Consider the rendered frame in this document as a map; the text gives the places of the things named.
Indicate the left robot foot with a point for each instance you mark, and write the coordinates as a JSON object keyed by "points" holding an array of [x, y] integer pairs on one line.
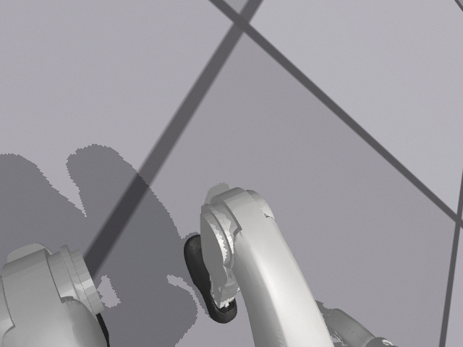
{"points": [[103, 327]]}

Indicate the right robot foot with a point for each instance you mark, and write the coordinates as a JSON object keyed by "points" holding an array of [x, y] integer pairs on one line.
{"points": [[201, 278]]}

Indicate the right robot hand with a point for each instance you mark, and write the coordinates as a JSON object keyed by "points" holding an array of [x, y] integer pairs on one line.
{"points": [[345, 328]]}

